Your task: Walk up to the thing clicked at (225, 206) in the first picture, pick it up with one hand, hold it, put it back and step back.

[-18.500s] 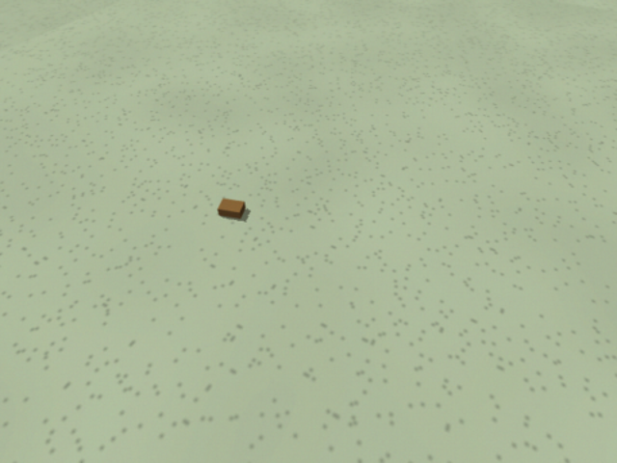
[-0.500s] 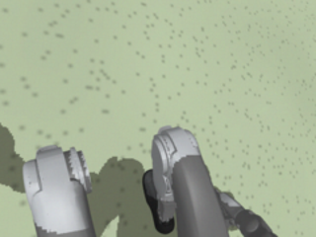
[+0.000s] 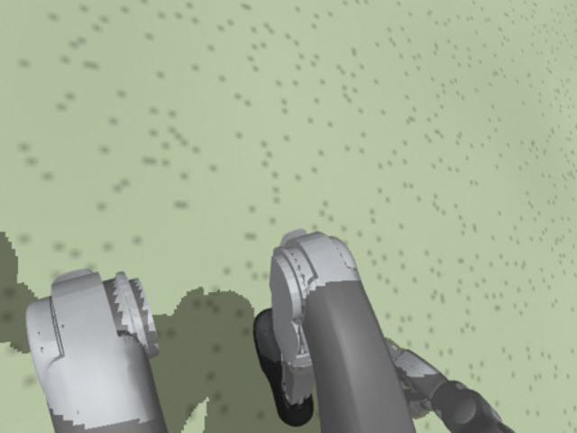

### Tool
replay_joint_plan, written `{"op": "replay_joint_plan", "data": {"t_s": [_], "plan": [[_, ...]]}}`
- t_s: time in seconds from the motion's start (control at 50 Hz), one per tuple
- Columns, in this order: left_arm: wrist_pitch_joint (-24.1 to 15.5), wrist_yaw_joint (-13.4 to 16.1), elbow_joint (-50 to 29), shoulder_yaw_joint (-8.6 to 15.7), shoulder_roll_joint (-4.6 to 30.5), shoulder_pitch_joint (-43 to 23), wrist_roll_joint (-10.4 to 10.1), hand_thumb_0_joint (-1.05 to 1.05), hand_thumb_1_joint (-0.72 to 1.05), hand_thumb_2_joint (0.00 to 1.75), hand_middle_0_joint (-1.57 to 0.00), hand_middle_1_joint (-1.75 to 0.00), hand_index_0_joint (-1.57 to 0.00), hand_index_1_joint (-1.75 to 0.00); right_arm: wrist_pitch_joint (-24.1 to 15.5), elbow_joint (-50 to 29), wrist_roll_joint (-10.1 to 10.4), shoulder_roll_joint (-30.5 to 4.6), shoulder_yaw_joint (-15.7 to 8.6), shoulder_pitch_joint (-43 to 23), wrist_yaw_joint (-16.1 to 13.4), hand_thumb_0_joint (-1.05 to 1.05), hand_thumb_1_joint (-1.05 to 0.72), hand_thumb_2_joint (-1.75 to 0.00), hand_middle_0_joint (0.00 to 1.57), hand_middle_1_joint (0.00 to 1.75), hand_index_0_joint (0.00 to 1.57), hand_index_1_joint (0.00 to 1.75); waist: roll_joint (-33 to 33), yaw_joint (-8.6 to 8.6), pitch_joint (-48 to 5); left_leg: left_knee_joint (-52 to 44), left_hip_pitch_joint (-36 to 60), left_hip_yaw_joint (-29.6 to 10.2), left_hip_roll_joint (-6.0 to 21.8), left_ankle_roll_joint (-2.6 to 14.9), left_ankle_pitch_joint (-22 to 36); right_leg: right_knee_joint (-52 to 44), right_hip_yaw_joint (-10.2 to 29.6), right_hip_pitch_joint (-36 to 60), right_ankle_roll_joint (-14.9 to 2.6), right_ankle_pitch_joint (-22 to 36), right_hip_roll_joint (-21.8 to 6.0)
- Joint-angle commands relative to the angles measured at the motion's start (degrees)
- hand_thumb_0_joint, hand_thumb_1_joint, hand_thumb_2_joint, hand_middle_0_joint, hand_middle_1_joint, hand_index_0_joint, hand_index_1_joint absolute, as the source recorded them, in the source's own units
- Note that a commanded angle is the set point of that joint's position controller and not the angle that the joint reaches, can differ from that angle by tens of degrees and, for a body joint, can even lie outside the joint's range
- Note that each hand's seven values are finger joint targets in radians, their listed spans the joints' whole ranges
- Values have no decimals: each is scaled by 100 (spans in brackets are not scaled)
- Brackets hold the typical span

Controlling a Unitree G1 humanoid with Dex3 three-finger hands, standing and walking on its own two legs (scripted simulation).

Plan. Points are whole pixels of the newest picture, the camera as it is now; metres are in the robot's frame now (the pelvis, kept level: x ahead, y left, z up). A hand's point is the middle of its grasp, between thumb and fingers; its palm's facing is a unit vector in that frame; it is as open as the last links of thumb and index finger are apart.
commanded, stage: rest palm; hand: left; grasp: from above
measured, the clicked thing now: out of the picture +0.35 +0.40 -0.26
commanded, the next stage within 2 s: close in 0.20 s
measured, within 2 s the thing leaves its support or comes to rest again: neither
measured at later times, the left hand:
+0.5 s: hand out of the picture +0.34 +0.37 -0.24, palm faces -0.40 -0.20 -0.89, open 13.2 cm
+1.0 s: hand out of the picture +0.34 +0.38 -0.23, palm faces -0.43 -0.22 -0.87, open 11.0 cm
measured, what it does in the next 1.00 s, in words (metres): stands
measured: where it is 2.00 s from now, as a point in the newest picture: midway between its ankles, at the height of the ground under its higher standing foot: (213, 418)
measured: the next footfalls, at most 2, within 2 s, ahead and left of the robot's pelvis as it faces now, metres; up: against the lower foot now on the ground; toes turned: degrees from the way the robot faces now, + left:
none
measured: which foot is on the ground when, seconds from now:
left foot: down 0.00-1.00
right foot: down 0.00-1.00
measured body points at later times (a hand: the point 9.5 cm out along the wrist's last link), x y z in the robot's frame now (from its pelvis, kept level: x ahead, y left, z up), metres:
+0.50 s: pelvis +0.00 +0.00 +0.00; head +0.22 +0.15 +0.36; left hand +0.36 +0.38 -0.18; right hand +0.13 -0.26 -0.07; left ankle +0.06 +0.12 -0.24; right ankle +0.11 -0.14 -0.24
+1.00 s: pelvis +0.00 +0.00 +0.00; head +0.22 +0.15 +0.36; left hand +0.36 +0.39 -0.18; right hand +0.12 -0.25 -0.07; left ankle +0.06 +0.12 -0.24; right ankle +0.11 -0.14 -0.24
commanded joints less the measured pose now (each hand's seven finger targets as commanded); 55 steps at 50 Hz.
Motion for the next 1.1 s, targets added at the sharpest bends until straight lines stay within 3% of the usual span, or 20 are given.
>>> {"op": "replay_joint_plan", "data": {"t_s": [0.0,0.06,0.14,0.22,0.3,0.36,0.38,0.46,0.5,0.6,0.66,0.7,0.78,0.84,0.88,0.92,0.98,1.0,1.02,1.08], "plan": [[-7,18,-440,44,1467,-1048,-203,0,-44,90,-15,-94,-14,-94,-63,-122,62,-1770,-478,600,-24,0,-89,-90,20,30,20,30,2857,-64,-3257,-1804,2851,719,132,15,1174,-962,-949,1292,-413,1457,57],[-153,-34,-533,147,1553,-965,-277,0,-45,91,-14,-93,-13,-93,-24,-115,82,-1777,-426,697,-35,0,-89,-90,20,30,20,30,2821,-61,-3405,-1855,2971,668,128,12,1349,-999,-984,1455,-397,1586,63],[-323,-72,-547,-27,1385,-909,-265,0,-45,91,-13,-93,-13,-94,-16,-136,60,-1778,-397,622,-3,0,-89,-90,20,30,20,30,2834,-132,-3304,-1722,3051,695,144,16,1436,-928,-1002,1480,-374,1679,47],[-387,2,-509,30,1488,-796,-213,0,-46,93,-13,-94,-12,-95,17,-109,22,-1738,-307,610,3,0,-89,-90,20,30,20,30,2778,-69,-3300,-1737,2986,712,160,12,1396,-993,-987,1564,-403,1628,89],[-427,179,-878,28,1569,-1035,-198,0,-40,90,-17,-91,-16,-92,24,-37,-13,-1900,-415,588,-27,0,-89,-90,20,30,20,30,2753,-55,-3370,-1758,2840,729,151,23,1203,-1149,-950,1542,-420,1458,115],[-322,302,-746,-25,1516,-973,-160,0,-33,86,-22,-85,-21,-86,17,18,-4,-1874,-406,556,-34,0,-88,-89,20,30,20,30,2626,-3,-3349,-1740,2734,728,155,22,1076,-1111,-939,1432,-436,1306,125],[-263,307,-587,-111,1454,-907,-68,0,-32,86,-23,-84,-22,-85,8,-30,-19,-1871,-402,602,-29,0,-88,-89,20,30,20,30,2637,-70,-3285,-1704,2766,753,153,37,1054,-1094,-920,1428,-433,1306,130],[-122,407,-673,-48,1503,-1077,-151,0,-25,80,-28,-80,-27,-81,-37,44,19,-1891,-435,608,-32,0,-88,-89,20,30,20,30,2688,6,-3279,-1789,2716,716,150,18,1052,-1111,-939,1354,-444,1278,107],[-9,333,-469,-192,1374,-1019,-91,0,-24,78,-29,-79,-29,-79,-77,-15,25,-1870,-443,567,-12,0,-88,-89,20,30,20,30,2680,-37,-3188,-1721,2691,751,154,30,1006,-1073,-916,1272,-439,1302,102],[46,169,-451,29,1604,-1049,-194,0,-18,73,-33,-75,-33,-75,-146,-86,109,-1904,-448,613,10,0,-88,-89,20,30,20,30,2726,-31,-3230,-1782,2774,701,155,20,1138,-1047,-930,1371,-423,1406,78],[-21,59,-542,-9,1474,-1093,-311,0,-14,69,-35,-75,-36,-74,-156,-76,79,-1932,-489,611,17,0,-88,-89,20,30,20,30,2905,-66,-3233,-1887,2896,650,155,-5,1190,-1006,-1005,1346,-400,1423,63],[-17,-39,-364,-69,1492,-1008,-250,0,-9,64,-37,-75,-39,-72,-127,-122,111,-1835,-365,615,54,0,-88,-89,20,30,20,30,2758,-112,-3161,-1863,2857,599,162,-3,1200,-962,-1020,1293,-404,1450,37],[-120,-51,-325,73,1597,-839,-231,0,-5,63,-40,-72,-42,-69,-48,-160,97,-1843,-364,657,37,0,-88,-89,20,30,20,30,2780,-20,-3242,-1874,2858,666,150,-7,1317,-1028,-971,1494,-421,1556,67],[-200,-90,-284,-31,1489,-843,-273,0,-1,60,-43,-69,-46,-66,-37,-176,86,-1850,-322,591,43,0,-88,-89,20,30,20,30,2689,-106,-3028,-1780,2705,705,143,22,1200,-1044,-977,1407,-395,1502,48],[-252,-75,-429,79,1667,-837,-263,0,2,61,-47,-67,-48,-65,-17,-157,107,-1859,-326,613,20,0,-88,-89,20,30,20,30,2683,-9,-3249,-1801,2787,703,155,29,1212,-1100,-942,1537,-412,1483,87],[-275,-42,-395,111,1739,-829,-253,0,6,58,-50,-65,-52,-63,14,-205,81,-1855,-278,643,9,0,-88,-89,20,30,20,30,2607,-51,-3244,-1820,2693,684,155,42,1158,-1127,-962,1558,-412,1421,87],[-315,-5,-409,88,1701,-872,-224,0,7,54,-51,-62,-53,-60,33,-175,37,-1811,-252,608,-16,0,-88,-89,20,30,20,30,2597,-76,-3243,-1766,2685,694,174,47,1124,-1123,-927,1557,-415,1403,108],[-338,-19,-612,-32,1620,-1068,-241,0,8,52,-51,-61,-54,-58,9,-241,56,-1971,-379,616,-29,0,-88,-89,20,30,20,30,2663,-133,-3190,-1778,2755,711,146,36,1094,-1082,-963,1422,-412,1381,85],[-320,2,-478,117,1740,-941,-232,0,10,50,-52,-60,-55,-57,9,-168,72,-1877,-329,612,-36,0,-88,-89,20,30,20,30,2731,-32,-3234,-1833,2811,672,161,12,1126,-1065,-986,1445,-432,1345,82],[-323,6,-491,32,1677,-942,-188,0,15,51,-57,-57,-59,-55,16,-171,55,-1796,-249,572,-39,0,-88,-89,20,30,20,30,2736,-66,-3158,-1773,2766,686,163,9,1106,-1009,-981,1402,-419,1346,73]]}}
